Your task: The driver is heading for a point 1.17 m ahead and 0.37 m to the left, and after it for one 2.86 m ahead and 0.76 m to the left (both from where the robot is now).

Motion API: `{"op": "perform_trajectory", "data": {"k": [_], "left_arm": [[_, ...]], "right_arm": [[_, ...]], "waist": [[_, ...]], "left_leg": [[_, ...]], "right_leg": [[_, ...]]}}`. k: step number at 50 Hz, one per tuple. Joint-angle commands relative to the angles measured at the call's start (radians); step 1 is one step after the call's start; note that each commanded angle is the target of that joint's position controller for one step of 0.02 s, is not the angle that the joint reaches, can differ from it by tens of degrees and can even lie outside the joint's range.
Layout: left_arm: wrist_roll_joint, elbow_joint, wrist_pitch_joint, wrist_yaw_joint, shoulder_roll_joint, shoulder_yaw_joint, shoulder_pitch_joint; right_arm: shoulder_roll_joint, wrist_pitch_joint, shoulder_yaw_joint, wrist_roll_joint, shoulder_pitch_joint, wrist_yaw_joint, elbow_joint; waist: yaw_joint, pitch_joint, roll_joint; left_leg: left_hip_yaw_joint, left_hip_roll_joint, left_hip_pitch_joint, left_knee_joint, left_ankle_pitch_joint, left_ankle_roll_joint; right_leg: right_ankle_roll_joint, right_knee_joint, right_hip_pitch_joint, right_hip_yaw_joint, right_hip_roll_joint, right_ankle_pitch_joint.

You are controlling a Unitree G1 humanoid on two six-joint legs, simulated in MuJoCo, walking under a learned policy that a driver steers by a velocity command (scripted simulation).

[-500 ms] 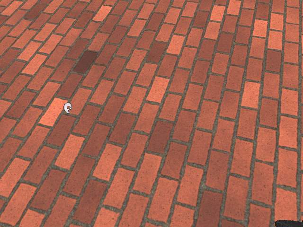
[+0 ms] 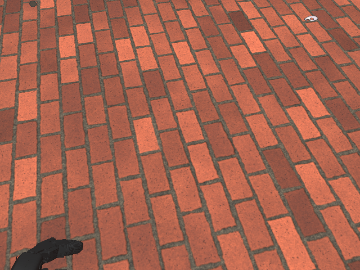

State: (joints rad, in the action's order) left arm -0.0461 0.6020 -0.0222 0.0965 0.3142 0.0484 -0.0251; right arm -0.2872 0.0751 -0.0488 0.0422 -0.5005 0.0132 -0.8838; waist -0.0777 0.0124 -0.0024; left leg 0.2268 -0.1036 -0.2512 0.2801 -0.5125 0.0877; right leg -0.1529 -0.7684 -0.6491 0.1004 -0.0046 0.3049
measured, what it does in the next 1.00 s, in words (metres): walks ahead, turning left: left foot, then right foot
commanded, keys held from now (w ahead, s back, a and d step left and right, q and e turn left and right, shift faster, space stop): w+q+shift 1.00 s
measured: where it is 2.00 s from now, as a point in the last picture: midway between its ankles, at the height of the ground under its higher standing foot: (9, 77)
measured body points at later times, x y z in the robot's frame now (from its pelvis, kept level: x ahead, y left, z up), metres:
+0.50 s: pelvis +0.44 -0.03 +0.00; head +0.45 -0.03 +0.45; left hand +0.39 +0.22 -0.13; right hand +0.61 -0.27 -0.11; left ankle +0.55 -0.01 -0.70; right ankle +0.18 -0.12 -0.60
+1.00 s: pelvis +0.89 +0.04 +0.03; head +0.92 +0.06 +0.48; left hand +0.79 +0.33 -0.06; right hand +1.19 -0.12 -0.07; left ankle +0.74 +0.04 -0.58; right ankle +1.00 -0.06 -0.70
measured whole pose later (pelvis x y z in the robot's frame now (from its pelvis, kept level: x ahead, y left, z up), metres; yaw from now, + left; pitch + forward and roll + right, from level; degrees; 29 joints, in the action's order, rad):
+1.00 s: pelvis +0.89 +0.04 +0.03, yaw +44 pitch +2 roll -1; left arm -0.06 0.72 0.07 -0.02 0.31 0.04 -0.24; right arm -0.40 0.04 -0.09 0.03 -0.25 -0.03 -0.76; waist -0.02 0.02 0.04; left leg -0.05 0.04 0.45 1.33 -0.30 -0.11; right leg 0.04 -0.54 -0.32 0.06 -0.05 0.26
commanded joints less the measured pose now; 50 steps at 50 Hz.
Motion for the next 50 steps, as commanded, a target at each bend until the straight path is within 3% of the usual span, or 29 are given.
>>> {"op": "perform_trajectory", "data": {"k": [1,2,3,4,5,7,12,15,18,20,22,23,24,25,26,27,28,30,32,35,39,41,43,44,45,46,47,48,50], "left_arm": [[-0.009,0.064,0.031,-0.047,0.188,0.072,-0.463],[-0.016,0.061,0.045,-0.061,0.304,0.084,-0.463],[-0.001,0.059,0.05,-0.074,0.265,0.083,-0.504],[-0.019,0.113,0.059,-0.087,0.23,0.068,-0.44],[-0.018,0.122,0.07,-0.086,0.166,0.052,-0.377],[0.003,0.116,0.091,-0.085,0.077,0.023,-0.278],[0.027,0.183,0.139,-0.071,0.012,0.009,-0.307],[0.027,0.215,0.148,-0.081,-0.014,-0.004,-0.355],[0.032,0.227,0.143,-0.112,0.029,-0.007,-0.351],[0.032,0.226,0.138,-0.146,0.094,0.006,-0.338],[0.023,0.195,0.114,-0.17,0.159,0.026,-0.251],[0.014,0.163,0.098,-0.17,0.181,0.035,-0.148],[0.024,0.159,0.083,-0.146,0.138,0.034,-0.071],[-0.004,0.096,0.099,-0.119,-0.039,-0.021,-0.025],[0.015,0.0,0.117,-0.109,-0.086,-0.044,-0.149],[-0.006,-0.025,0.149,-0.095,-0.034,-0.056,-0.173],[-0.012,-0.002,0.158,-0.09,0.037,-0.043,-0.154],[-0.04,0.004,0.125,-0.094,0.05,-0.048,-0.135],[-0.035,-0.02,0.087,-0.092,0.045,-0.057,-0.071],[0.007,-0.078,0.084,-0.077,0.002,-0.078,0.073],[0.031,-0.096,0.092,-0.084,0.018,-0.07,0.103],[0.028,-0.061,0.103,-0.1,0.086,-0.039,-0.016],[0.015,0.031,0.115,-0.13,0.192,0.016,-0.423],[-0.025,0.065,0.118,-0.145,0.27,0.04,-0.596],[-0.029,0.048,0.11,-0.132,0.322,0.053,-0.445],[-0.024,0.014,0.101,-0.124,0.191,0.039,-0.3],[-0.014,0.017,0.095,-0.119,0.114,0.022,-0.258],[-0.017,0.044,0.093,-0.115,0.085,0.015,-0.268],[-0.004,0.129,0.106,-0.112,0.034,0.0,-0.354]], "right_arm": [[-0.186,0.008,-0.019,-0.02,0.045,0.001,0.058],[-0.012,0.015,0.02,-0.055,-0.01,-0.032,0.13],[-0.144,0.027,-0.012,-0.053,0.181,-0.029,0.142],[-0.136,0.028,-0.02,-0.07,0.235,-0.025,0.164],[-0.101,0.027,-0.007,-0.058,0.191,-0.027,0.14],[-0.064,-0.016,-0.005,-0.028,0.084,-0.042,0.069],[-0.003,-0.066,-0.002,-0.043,0.188,-0.066,0.067],[-0.005,-0.055,0.007,-0.046,0.327,-0.076,0.116],[-0.003,-0.048,0.023,-0.04,0.367,-0.086,0.145],[-0.047,-0.059,0.015,-0.041,0.289,-0.085,0.129],[-0.136,-0.081,-0.02,-0.036,0.023,-0.072,0.057],[-0.191,-0.087,-0.051,-0.032,-0.225,-0.058,-0.014],[-0.208,-0.081,-0.071,-0.057,-0.306,-0.039,-0.051],[-0.194,-0.083,-0.063,-0.061,-0.174,-0.03,-0.061],[-0.209,-0.077,-0.053,-0.034,-0.032,-0.027,0.0],[-0.193,-0.074,-0.057,-0.022,0.012,-0.017,0.041],[-0.145,-0.067,-0.051,-0.009,0.057,-0.012,0.051],[-0.156,-0.033,-0.045,-0.016,0.114,-0.005,0.064],[-0.156,0.002,-0.04,-0.026,0.139,-0.006,0.072],[-0.174,0.017,-0.058,-0.035,0.127,-0.014,0.075],[-0.2,0.011,-0.08,-0.043,0.074,-0.033,0.073],[-0.226,0.009,-0.089,-0.034,0.087,-0.027,0.083],[-0.228,0.022,-0.087,-0.027,0.198,-0.031,0.116],[-0.051,0.033,-0.041,-0.033,0.232,-0.024,0.173],[-0.024,0.03,-0.014,-0.074,0.122,-0.028,0.238],[-0.097,0.003,-0.018,-0.043,0.18,-0.017,0.195],[-0.116,-0.008,-0.022,-0.022,0.243,-0.029,0.197],[-0.113,-0.019,-0.023,-0.013,0.285,-0.045,0.201],[-0.064,-0.044,-0.01,-0.001,0.34,-0.077,0.243]], "waist": [[0.325,-0.23,0.054],[0.223,-0.41,-0.273],[0.325,-0.412,-0.042],[0.249,-0.176,-0.042],[0.176,-0.058,0.002],[0.077,0.001,-0.059],[0.048,0.134,-0.069],[0.069,0.153,-0.081],[0.038,0.127,-0.051],[-0.025,0.038,-0.098],[-0.175,-0.085,-0.128],[-0.301,-0.145,-0.102],[-0.336,-0.116,0.072],[-0.18,0.04,0.26],[-0.003,-0.077,0.221],[0.011,-0.106,0.119],[0.051,0.008,-0.06],[0.121,0.11,-0.113],[0.131,0.155,-0.124],[0.057,0.128,-0.041],[-0.016,0.029,0.052],[0.04,-0.066,0.063],[0.278,-0.273,0.026],[0.304,-0.372,-0.231],[0.146,-0.421,-0.497],[0.137,-0.246,-0.26],[0.14,-0.14,-0.129],[0.135,-0.086,-0.062],[0.116,-0.028,-0.106]], "left_leg": [[-0.039,-0.152,0.579,0.747,1.102,-0.184],[-0.187,0.069,0.942,1.15,-0.041,-0.152],[-0.401,0.108,0.955,1.215,0.086,-0.186],[-0.373,0.073,1.023,1.21,0.214,-0.196],[-0.338,0.011,0.976,1.119,0.28,-0.194],[-0.325,-0.033,0.847,1.038,0.33,-0.17],[-0.255,-0.003,0.948,0.93,0.474,-0.166],[-0.132,0.044,0.984,0.777,0.579,-0.187],[-0.018,0.109,0.872,0.553,0.61,-0.224],[0.023,0.169,0.707,0.497,0.611,-0.246],[0.001,0.221,0.422,0.503,0.501,-0.283],[-0.101,0.19,0.192,0.457,0.437,-0.348],[-0.217,0.121,0.061,0.296,0.479,-0.432],[-0.354,0.117,0.1,0.421,0.577,-0.444],[-0.761,-0.006,0.01,0.296,0.468,-0.586],[-1.034,-0.122,0.058,0.013,0.033,-0.598],[-1.029,-0.121,0.218,-0.096,-0.118,-0.542],[-0.908,-0.048,0.481,-0.112,-0.011,-0.494],[-0.75,0.043,0.7,-0.154,0.101,-0.465],[-0.588,0.138,0.749,-0.135,0.354,-0.402],[-0.603,0.119,0.506,-0.025,0.617,-0.325],[-0.619,0.111,0.397,0.16,0.839,-0.278],[-0.555,0.171,0.572,0.645,0.792,-0.231],[-0.465,0.252,0.825,0.991,0.088,-0.23],[-0.392,0.252,1.027,1.16,0.016,-0.219],[-0.354,0.149,1.093,1.205,0.141,-0.222],[-0.318,0.108,1.079,1.148,0.217,-0.211],[-0.311,0.076,1.05,1.108,0.241,-0.199],[-0.312,0.03,1.049,1.078,0.256,-0.191]], "right_leg": [[-0.066,0.151,0.92,-0.188,-0.011,0.188],[-0.114,0.355,1.174,-0.791,-0.405,0.545],[-0.042,0.494,1.043,-0.873,-0.394,0.536],[-0.011,0.484,0.87,-0.679,-0.364,0.352],[0.009,0.498,0.7,-0.543,-0.336,0.183],[0.063,0.554,0.511,-0.321,-0.253,0.063],[0.185,0.658,0.466,0.033,-0.13,-0.333],[0.184,0.672,0.533,0.148,-0.098,-0.672],[0.204,0.63,0.618,0.21,-0.117,-1.107],[0.214,0.487,0.696,0.212,-0.164,-1.463],[0.212,0.161,0.675,0.182,-0.203,-1.646],[0.2,-0.182,0.536,0.147,-0.204,-1.544],[0.18,-0.695,0.342,0.157,-0.04,-0.638],[0.16,-1.025,-0.018,0.056,0.11,0.203],[0.177,-1.087,-0.238,-0.145,0.093,0.218],[0.152,-0.955,-0.275,-0.235,0.05,0.17],[0.148,-0.833,-0.246,-0.231,-0.005,0.095],[0.184,-0.65,-0.136,-0.221,-0.063,0.077],[0.228,-0.414,0.006,-0.173,-0.111,0.009],[0.239,-0.04,0.189,-0.121,-0.11,-0.233],[0.207,0.206,0.283,-0.101,-0.031,-0.363],[0.19,0.254,0.42,-0.113,0.018,-0.244],[0.158,0.195,0.864,-0.166,-0.069,-0.05],[0.14,0.286,1.08,-0.507,-0.35,0.368],[0.053,0.551,1.067,-1.073,-0.499,0.526],[0.035,0.549,0.919,-0.94,-0.447,0.652],[0.047,0.523,0.792,-0.716,-0.39,0.473],[0.065,0.517,0.709,-0.558,-0.342,0.263],[0.097,0.523,0.636,-0.35,-0.287,0.034]]}}
Keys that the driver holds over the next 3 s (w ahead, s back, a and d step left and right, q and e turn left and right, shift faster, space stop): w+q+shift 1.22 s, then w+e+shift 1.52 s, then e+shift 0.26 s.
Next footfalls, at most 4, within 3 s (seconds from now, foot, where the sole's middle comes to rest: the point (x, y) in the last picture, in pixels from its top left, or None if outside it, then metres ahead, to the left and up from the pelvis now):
0.48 left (175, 230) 0.58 0.00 -0.73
0.86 right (176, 133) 1.04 -0.04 -0.73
1.32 left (81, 119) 1.15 0.40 -0.73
1.76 right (33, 72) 1.49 0.68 -0.73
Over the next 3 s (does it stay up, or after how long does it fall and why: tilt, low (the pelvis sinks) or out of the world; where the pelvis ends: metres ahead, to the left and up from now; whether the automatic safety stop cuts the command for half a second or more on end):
stays up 2.29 1.00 0.01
